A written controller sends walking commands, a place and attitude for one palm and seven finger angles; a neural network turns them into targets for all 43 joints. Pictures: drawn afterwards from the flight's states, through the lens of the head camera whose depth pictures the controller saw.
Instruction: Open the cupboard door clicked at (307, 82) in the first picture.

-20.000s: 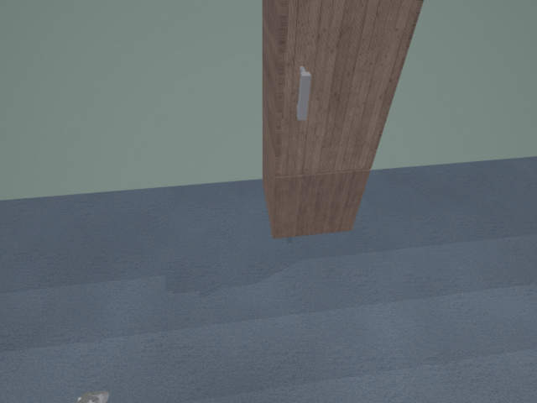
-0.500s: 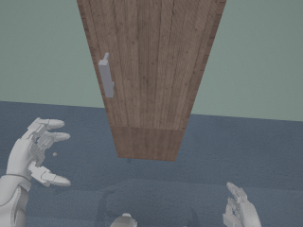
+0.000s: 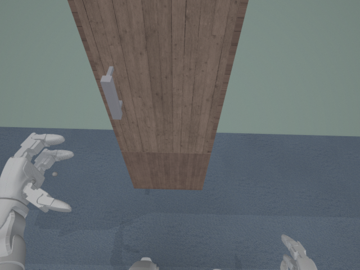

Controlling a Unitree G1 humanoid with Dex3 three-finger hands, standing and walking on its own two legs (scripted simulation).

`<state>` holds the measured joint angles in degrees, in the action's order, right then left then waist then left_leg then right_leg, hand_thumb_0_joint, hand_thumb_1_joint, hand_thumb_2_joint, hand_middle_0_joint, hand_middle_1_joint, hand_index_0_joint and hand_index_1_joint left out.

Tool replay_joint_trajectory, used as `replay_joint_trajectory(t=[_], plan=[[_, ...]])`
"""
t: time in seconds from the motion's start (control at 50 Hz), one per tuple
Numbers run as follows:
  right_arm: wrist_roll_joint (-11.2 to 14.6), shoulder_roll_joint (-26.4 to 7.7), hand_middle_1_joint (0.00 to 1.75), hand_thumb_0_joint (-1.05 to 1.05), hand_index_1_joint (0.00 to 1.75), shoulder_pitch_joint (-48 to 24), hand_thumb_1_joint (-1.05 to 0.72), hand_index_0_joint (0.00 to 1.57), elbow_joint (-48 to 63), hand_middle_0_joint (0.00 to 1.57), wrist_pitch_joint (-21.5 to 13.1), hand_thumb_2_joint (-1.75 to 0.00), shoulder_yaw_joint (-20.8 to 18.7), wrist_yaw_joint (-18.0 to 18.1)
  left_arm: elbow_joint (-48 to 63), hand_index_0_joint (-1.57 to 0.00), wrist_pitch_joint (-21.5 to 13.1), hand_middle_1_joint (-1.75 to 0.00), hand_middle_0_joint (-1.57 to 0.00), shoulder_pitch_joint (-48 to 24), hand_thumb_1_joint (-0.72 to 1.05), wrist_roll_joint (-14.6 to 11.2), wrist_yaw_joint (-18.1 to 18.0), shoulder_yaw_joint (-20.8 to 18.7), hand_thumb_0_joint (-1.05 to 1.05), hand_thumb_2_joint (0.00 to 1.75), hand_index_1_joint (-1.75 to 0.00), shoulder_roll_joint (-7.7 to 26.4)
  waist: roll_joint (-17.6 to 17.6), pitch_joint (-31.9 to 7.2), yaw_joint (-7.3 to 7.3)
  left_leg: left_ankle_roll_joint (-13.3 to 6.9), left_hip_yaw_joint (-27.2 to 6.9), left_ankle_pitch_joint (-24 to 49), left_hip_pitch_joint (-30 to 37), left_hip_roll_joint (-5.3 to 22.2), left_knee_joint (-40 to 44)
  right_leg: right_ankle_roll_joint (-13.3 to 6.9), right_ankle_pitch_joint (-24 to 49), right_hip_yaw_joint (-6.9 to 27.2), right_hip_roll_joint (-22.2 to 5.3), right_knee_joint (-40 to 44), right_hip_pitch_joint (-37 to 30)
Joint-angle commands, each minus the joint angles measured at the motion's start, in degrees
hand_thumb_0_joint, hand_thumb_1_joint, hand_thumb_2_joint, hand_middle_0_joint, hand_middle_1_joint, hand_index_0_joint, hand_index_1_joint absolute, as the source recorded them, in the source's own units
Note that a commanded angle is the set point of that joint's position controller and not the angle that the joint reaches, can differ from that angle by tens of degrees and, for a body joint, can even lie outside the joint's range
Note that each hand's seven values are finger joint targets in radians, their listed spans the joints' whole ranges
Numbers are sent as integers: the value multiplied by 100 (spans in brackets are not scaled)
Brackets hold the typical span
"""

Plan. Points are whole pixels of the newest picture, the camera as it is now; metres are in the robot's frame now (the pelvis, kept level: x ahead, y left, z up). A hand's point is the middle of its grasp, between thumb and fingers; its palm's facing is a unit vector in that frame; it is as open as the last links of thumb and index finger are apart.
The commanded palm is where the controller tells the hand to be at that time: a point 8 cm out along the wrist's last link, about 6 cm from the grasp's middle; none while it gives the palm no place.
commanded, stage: raise the hand with hooked fingers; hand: left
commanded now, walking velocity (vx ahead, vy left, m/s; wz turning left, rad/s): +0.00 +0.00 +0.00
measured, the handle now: (114, 93) +0.56 +0.22 +0.05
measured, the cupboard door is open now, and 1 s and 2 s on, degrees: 0 0 0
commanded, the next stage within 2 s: move the hooked fingers beside the handle in 0.24 s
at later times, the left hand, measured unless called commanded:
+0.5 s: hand (54, 170) +0.30 +0.28 +0.06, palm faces +0.05 -1.00 +0.00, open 14.0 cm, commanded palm +0.28 +0.33 +0.07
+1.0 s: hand (70, 140) +0.38 +0.27 +0.06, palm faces +0.03 -1.00 -0.02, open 14.0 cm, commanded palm +0.36 +0.32 +0.07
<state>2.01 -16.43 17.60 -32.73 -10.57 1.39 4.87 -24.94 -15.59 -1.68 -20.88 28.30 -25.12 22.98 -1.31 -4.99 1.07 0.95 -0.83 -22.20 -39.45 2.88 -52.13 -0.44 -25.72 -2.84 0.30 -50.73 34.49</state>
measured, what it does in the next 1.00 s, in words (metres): stands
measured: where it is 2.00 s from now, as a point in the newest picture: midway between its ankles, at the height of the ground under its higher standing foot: outside the picture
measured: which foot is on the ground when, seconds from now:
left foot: down 0.00-1.00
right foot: down 0.00-1.00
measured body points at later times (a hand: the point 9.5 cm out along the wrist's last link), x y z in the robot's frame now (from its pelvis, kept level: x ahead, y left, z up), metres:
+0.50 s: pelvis -0.01 +0.00 +0.00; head +0.04 +0.01 +0.44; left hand +0.29 +0.33 +0.07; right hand +0.15 -0.24 -0.09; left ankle +0.04 +0.13 -0.69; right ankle +0.00 -0.12 -0.69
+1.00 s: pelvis +0.00 +0.01 -0.01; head +0.07 +0.02 +0.44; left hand +0.37 +0.33 +0.07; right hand +0.09 -0.25 -0.11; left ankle +0.04 +0.13 -0.69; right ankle +0.00 -0.12 -0.69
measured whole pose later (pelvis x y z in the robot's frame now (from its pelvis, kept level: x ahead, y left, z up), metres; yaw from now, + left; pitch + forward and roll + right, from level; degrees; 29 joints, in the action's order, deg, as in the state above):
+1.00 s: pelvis +0.00 +0.01 -0.01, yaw -1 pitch +13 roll -2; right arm 1.5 -15.5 19.4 -34.4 -5.7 1.9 4.0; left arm -42.0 -17.9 -21.9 -15.1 25.6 -25.2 26.2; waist -0.9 -5.0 3.0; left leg 0.0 -0.4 -23.3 -45.2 2.8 -55.2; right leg 0.4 -26.1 -2.2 0.2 -52.9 40.0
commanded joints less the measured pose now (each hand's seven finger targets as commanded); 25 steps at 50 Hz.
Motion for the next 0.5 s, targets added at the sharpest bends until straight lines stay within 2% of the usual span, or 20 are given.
replay_joint_trajectory(t=[0.0, 0.06, 0.1, 0.14, 0.16, 0.18, 0.28, 0.32, 0.38, 0.42, 0.44, 0.46, 0.48], plan=[[26, -725, 30, 0, 30, -223, -90, 20, 839, 20, -309, -90, -311, 20, 1354, -30, -541, -120, -30, -1162, -50, -64, -83, -610, 0, 30, -120, 1620, -519, -1427, -107, -257, 79, 1157, 1092, -315, 608, -37, 1369, 239, 150, 789, -423], [48, -722, 30, 0, 30, -221, -90, 20, 826, 20, -306, -90, -324, 35, 1339, -30, -563, -120, -30, -1038, -50, -58, -44, -516, 0, 30, -120, 1512, -444, -1457, -86, -260, 77, 1190, 1153, -304, 636, -22, 1461, 204, 154, 795, -428], [50, -743, 30, 0, 30, -244, -90, 20, 831, 20, -285, -90, -298, 48, 1182, -30, -499, -120, -30, -1095, -50, -94, 10, -519, 0, 30, -120, 1545, -268, -1251, -43, -264, 64, 1022, 1008, -300, 636, -13, 1292, 236, 164, 849, -351], [71, -743, 30, 0, 30, -271, -90, 20, 812, 20, -273, -90, -289, 66, 1093, -30, -465, -120, -30, -1168, -50, -101, 31, -488, 0, 30, -120, 1508, -322, -1124, -30, -253, 46, 889, 1001, -297, 695, -21, 1119, 201, 159, 891, -262], [63, -746, 30, 0, 30, -286, -90, 20, 813, 20, -273, -90, -283, 75, 1073, -30, -445, -120, -30, -1210, -50, -122, 41, -523, 0, 30, -120, 1530, -337, -1151, -44, -253, 50, 848, 986, -305, 694, -13, 1072, 228, 145, 912, -282], [58, -757, 30, 0, 30, -268, -90, 20, 817, 20, -263, -90, -278, 84, 1025, -30, -429, -120, -30, -1218, -50, -156, 53, -557, 0, 30, -120, 1562, -178, -1116, -57, -255, 39, 918, 948, -301, 666, -31, 1118, 237, 167, 900, -345], [51, -751, 30, 0, 30, -271, -90, 20, 851, 20, -261, -90, -266, 87, 906, -30, -406, -120, -30, -1247, -50, -140, 98, -463, 0, 30, -120, 1465, -110, -1164, -54, -260, 42, 957, 947, -302, 646, -26, 1185, 225, 166, 858, -322], [56, -735, 30, 0, 30, -295, -90, 20, 850, 20, -257, -90, -265, 74, 928, -30, -427, -120, -30, -1265, -50, -132, 118, -437, 0, 30, -120, 1428, -259, -1229, -61, -249, 48, 932, 978, -305, 645, -25, 1170, 220, 149, 842, -291], [34, -777, 30, 0, 30, -226, -90, 20, 744, 20, -236, -90, -248, 118, 797, -30, -477, -120, -30, -2061, -50, -64, 102, -402, 0, 30, -120, 1566, -144, -1092, 99, -259, 7, 782, 882, -284, 570, -30, 971, 235, 178, 814, -66], [52, -770, 30, 0, 30, -230, -90, 20, 685, 20, -240, -90, -242, 144, 628, -30, -513, -120, -30, -2460, -50, 21, 98, -326, 0, 30, -120, 1580, -380, -1101, 138, -241, -21, 637, 914, -279, 586, -44, 803, 222, 158, 796, 64], [45, -767, 30, 0, 30, -210, -90, 20, 666, 20, -243, -90, -233, 156, 596, -30, -523, -120, -30, -2694, -50, 50, 94, -220, 0, 30, -120, 1515, -429, -1184, 168, -246, -38, 583, 955, -279, 585, -47, 738, 199, 155, 772, 121], [49, -780, 30, 0, 30, -177, -90, 20, 609, 20, -247, -90, -249, 171, 521, -30, -546, -120, -30, -2843, -50, 92, 69, -290, 0, 30, -120, 1640, -431, -1233, 179, -241, -72, 570, 1020, -256, 595, -52, 703, 179, 161, 758, 168], [28, -792, 30, 0, 30, -149, -90, 20, 632, 20, -239, -90, -239, 173, 482, -30, -540, -120, -30, -2841, -50, 88, 93, -242, 0, 30, -120, 1606, -412, -1306, 136, -250, -75, 618, 1010, -271, 577, -74, 739, 178, 184, 720, 129]])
